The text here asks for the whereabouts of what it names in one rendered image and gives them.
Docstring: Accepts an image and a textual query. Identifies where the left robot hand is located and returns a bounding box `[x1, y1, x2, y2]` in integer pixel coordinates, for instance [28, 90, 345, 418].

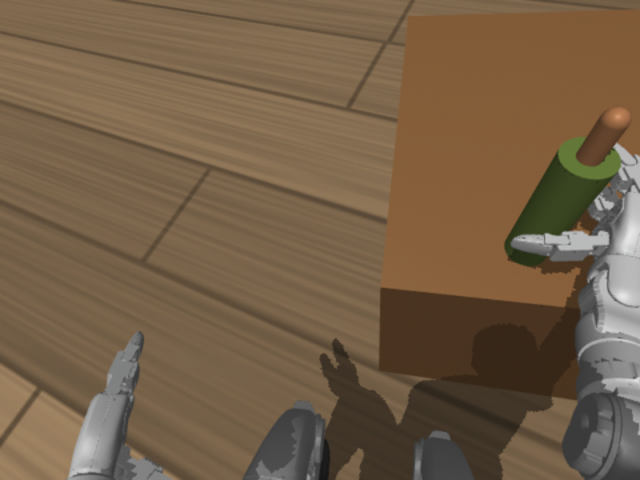
[68, 331, 173, 480]

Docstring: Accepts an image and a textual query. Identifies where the bottle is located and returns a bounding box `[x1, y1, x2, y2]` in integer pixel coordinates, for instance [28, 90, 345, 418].
[504, 107, 632, 266]

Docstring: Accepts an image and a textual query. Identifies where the right robot hand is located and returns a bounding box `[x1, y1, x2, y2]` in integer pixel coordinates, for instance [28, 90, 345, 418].
[511, 143, 640, 263]

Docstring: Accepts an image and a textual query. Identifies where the right robot arm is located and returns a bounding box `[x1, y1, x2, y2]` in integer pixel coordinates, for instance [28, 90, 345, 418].
[562, 254, 640, 480]

